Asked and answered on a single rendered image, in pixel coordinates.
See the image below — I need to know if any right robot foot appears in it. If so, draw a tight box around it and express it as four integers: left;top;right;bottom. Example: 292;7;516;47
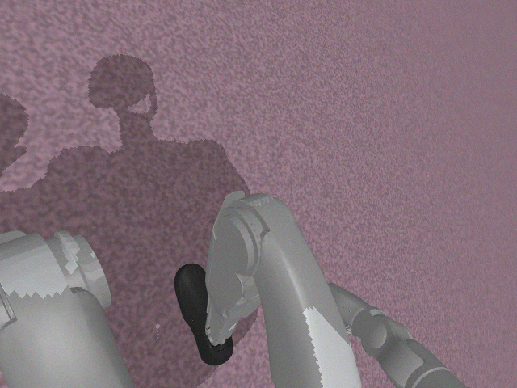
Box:
174;264;233;365

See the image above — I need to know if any right robot arm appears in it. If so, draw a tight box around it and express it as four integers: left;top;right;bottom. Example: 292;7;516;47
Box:
351;306;471;388

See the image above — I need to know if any right robot hand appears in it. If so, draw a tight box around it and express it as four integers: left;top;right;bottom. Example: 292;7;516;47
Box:
328;283;371;334

